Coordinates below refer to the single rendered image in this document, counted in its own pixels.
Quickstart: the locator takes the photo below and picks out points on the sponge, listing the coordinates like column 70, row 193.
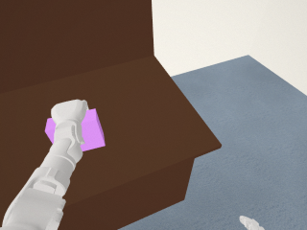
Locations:
column 92, row 131

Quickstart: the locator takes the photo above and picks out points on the table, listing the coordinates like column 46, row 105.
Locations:
column 102, row 52

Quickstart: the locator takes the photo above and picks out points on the left robot hand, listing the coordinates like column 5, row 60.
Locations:
column 75, row 110

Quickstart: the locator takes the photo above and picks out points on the right robot hand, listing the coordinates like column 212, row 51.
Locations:
column 250, row 224

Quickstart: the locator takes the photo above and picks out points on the left robot forearm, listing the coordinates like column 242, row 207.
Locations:
column 53, row 175

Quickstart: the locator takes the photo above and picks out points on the robot left upper arm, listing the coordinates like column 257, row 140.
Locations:
column 36, row 210

